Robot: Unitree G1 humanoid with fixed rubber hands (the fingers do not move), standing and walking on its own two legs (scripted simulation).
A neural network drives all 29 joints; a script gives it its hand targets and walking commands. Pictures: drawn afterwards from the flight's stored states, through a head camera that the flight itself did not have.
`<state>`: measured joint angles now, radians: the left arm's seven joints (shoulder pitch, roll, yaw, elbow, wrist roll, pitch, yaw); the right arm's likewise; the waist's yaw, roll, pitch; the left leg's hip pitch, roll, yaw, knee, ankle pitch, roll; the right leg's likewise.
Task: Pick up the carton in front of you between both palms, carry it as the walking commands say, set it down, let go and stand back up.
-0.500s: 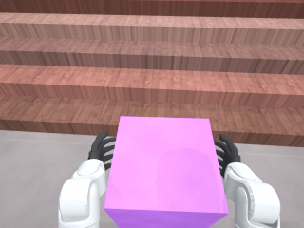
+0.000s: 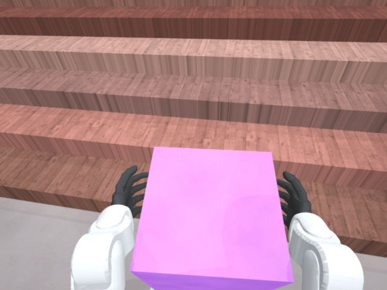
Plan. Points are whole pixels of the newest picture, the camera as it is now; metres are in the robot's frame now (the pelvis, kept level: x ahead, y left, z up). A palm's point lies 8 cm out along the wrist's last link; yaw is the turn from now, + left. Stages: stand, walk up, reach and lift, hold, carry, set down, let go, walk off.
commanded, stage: carry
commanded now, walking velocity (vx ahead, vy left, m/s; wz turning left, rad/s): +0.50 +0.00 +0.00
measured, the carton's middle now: (207, 227) +0.24 +0.00 +0.04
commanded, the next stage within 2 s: none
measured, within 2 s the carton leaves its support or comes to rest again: neither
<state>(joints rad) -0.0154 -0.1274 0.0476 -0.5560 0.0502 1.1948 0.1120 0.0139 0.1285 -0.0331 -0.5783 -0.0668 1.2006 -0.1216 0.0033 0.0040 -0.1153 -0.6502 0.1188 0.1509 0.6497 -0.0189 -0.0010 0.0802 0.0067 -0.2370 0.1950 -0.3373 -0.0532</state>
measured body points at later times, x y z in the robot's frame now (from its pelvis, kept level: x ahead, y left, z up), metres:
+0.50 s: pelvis +0.34 +0.00 -0.01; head +0.38 +0.00 +0.44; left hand +0.72 +0.13 +0.15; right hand +0.70 -0.17 +0.15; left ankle +0.26 +0.10 -0.74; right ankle +0.46 -0.12 -0.72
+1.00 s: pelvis +0.69 +0.03 +0.04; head +0.76 +0.01 +0.48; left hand +1.07 +0.15 +0.16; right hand +1.04 -0.15 +0.15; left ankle +0.82 +0.11 -0.59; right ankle +0.49 -0.09 -0.59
